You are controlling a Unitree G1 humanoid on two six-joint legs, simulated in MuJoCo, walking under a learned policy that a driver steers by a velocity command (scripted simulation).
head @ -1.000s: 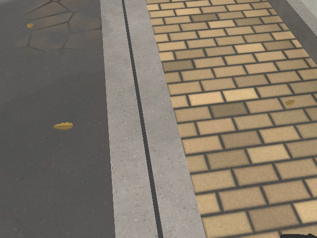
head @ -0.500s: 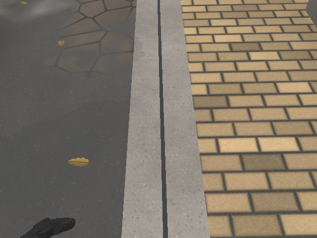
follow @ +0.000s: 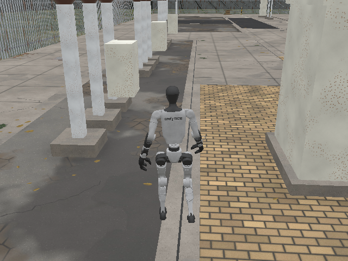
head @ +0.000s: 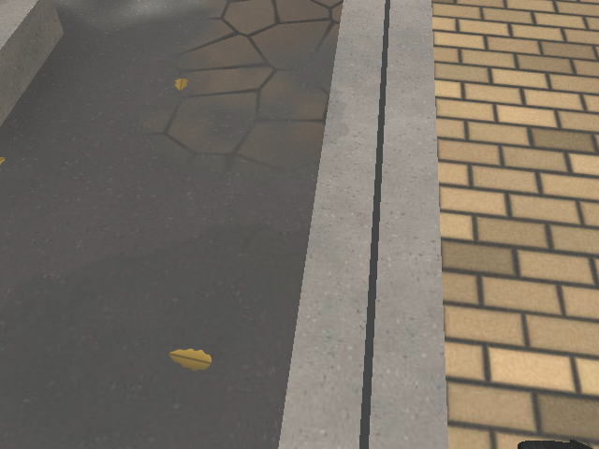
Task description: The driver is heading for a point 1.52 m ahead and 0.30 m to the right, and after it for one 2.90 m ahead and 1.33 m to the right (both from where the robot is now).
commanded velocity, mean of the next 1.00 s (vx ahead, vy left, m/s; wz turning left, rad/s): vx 0.50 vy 0.00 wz -0.31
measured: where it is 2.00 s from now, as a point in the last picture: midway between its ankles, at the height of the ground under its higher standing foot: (399, 236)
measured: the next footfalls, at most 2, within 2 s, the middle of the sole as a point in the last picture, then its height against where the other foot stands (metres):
right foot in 0.40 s outside the picture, level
left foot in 0.94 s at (363, 345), level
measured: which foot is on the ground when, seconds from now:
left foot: down 0.00-0.42, up 0.44-0.92, down 0.94-1.00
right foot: up 0.00-0.38, down 0.40-0.94, up 0.96-1.00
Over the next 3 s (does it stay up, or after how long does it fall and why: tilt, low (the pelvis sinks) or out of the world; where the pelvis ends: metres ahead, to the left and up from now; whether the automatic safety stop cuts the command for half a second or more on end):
stays up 1.17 -0.19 0.01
